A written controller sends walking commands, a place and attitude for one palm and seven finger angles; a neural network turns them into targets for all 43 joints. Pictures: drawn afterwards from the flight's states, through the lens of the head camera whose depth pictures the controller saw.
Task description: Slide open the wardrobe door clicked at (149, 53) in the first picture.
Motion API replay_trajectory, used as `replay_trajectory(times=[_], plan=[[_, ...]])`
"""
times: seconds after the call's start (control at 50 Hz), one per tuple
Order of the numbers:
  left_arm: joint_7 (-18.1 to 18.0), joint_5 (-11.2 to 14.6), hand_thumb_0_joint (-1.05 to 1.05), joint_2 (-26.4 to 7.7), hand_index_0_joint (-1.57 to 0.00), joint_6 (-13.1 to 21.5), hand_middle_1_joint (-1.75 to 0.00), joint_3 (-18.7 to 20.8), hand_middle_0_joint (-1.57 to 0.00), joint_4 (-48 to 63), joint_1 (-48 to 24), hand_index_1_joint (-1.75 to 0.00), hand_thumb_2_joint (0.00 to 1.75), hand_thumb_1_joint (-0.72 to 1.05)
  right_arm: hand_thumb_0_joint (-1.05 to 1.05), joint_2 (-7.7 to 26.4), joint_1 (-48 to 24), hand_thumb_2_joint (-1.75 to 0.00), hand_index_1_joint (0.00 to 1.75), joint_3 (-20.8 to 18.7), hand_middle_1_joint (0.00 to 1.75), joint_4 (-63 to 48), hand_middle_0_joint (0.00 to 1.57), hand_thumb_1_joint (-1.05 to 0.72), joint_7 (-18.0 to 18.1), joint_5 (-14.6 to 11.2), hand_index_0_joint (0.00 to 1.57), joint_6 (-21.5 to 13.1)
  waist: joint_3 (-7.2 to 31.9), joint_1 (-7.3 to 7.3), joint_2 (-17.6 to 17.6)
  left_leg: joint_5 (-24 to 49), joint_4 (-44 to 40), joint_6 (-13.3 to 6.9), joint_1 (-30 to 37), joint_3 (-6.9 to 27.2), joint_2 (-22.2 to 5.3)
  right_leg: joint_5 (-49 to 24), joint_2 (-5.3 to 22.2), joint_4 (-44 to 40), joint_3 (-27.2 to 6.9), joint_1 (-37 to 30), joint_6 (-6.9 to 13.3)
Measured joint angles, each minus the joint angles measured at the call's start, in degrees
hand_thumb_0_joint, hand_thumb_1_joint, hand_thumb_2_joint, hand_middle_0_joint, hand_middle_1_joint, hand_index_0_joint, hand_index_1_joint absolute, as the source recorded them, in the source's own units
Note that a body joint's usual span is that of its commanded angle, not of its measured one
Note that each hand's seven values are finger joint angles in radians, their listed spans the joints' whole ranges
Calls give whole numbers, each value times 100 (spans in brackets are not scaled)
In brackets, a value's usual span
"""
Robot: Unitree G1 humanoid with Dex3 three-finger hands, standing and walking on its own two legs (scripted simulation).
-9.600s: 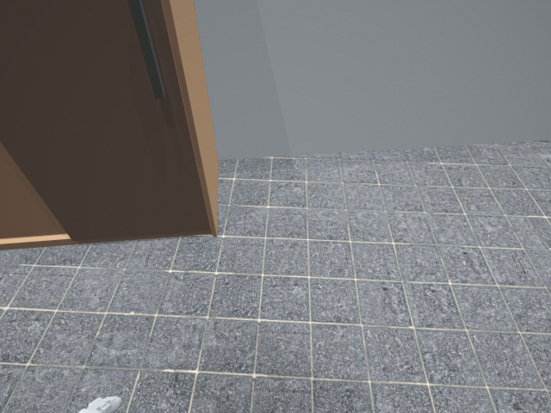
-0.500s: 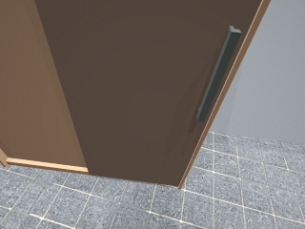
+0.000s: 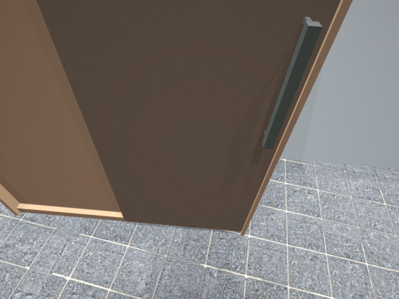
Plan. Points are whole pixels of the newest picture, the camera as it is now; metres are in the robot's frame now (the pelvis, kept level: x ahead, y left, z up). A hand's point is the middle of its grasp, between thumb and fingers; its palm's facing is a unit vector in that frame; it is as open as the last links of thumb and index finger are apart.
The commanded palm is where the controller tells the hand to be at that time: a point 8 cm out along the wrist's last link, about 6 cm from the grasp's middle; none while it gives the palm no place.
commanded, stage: look again from close up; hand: right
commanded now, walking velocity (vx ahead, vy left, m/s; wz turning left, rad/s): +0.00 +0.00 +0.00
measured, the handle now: (284, 93) +0.56 -0.17 +0.14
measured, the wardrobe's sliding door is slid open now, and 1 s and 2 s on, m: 0.00 0.00 0.00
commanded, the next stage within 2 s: shuffle to correct the standing spot in 0.76 s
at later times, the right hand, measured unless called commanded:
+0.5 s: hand out of the picture +0.00 -0.16 -0.17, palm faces +0.05 +0.98 -0.21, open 7.4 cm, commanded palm none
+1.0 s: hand out of the picture +0.01 -0.17 -0.18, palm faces +0.06 +0.98 -0.19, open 7.4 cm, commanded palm none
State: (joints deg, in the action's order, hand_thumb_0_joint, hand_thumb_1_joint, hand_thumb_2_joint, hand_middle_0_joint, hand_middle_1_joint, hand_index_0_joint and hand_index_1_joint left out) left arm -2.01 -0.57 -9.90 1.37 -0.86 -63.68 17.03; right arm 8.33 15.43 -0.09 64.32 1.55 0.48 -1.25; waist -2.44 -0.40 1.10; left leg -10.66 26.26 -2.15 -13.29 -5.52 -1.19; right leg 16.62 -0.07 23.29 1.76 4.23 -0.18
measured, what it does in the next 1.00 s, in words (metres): stands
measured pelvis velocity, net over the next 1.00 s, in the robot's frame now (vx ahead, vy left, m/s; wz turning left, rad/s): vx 0.01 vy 0.00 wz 0.00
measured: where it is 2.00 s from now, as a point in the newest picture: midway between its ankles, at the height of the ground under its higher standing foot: outside the picture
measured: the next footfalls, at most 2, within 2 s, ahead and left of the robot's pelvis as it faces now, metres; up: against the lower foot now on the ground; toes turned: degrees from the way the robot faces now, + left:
left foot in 1.40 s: +0.17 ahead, +0.08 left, +0.00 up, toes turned +2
right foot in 1.78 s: +0.16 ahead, -0.13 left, +0.00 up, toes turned -6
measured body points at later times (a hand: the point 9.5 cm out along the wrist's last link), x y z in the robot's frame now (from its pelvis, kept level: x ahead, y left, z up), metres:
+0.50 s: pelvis +0.00 +0.01 +0.00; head +0.01 +0.02 +0.45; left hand -0.03 +0.22 -0.16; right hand +0.00 -0.22 -0.15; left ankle +0.04 +0.09 -0.74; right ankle -0.04 -0.12 -0.74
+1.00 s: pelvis +0.01 +0.00 +0.00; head +0.02 +0.00 +0.45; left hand +0.00 +0.21 -0.16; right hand +0.01 -0.22 -0.16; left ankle +0.04 +0.09 -0.74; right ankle -0.04 -0.12 -0.74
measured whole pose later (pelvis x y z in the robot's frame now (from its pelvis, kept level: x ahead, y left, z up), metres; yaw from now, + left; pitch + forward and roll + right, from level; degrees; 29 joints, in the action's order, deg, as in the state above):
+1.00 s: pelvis +0.01 +0.00 +0.00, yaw +0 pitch -1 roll +0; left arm -1.8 -1.1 -7.4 1.2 -1.1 -64.1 18.9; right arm 8.6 16.5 -1.0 62.9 1.4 0.9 -0.8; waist -1.5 -1.0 0.0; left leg -12.2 27.5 -2.5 -14.0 -6.0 -0.5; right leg 18.7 0.7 25.6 1.3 5.6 -0.4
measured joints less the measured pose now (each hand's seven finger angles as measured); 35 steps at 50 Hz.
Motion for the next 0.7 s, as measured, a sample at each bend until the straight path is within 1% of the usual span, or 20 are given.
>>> replay_trajectory(times=[0.24, 0.4, 0.7], plan=[[29, -8, 0, 137, -20, -12, -30, -28, -20, -20, 18, -30, 90, 90, 1, 13, 22, -90, 30, -14, 29, -53, 20, -91, -5, 6, 20, -11, 20, -9, -8, 78, -100, -76, -19, -44, 81, -42, 83, -4, -32, 68, -70], [30, -13, 0, 168, -20, -20, -30, -22, -20, -73, 130, -30, 90, 90, 1, 28, 10, -90, 30, -39, 29, -96, 20, -91, -4, 4, 20, -7, -3, 0, -28, 97, -119, -102, -52, -57, 106, -52, 109, 6, -41, 116, -93], [22, -13, 0, 202, -20, -11, -30, -10, -20, -121, 248, -30, 90, 90, 1, 75, 5, -90, 30, -64, 29, -126, 20, -91, -6, -2, 20, 0, -3, 8, -130, 77, -146, -91, -49, -84, 118, -3, 123, 45, -69, 152, -86]])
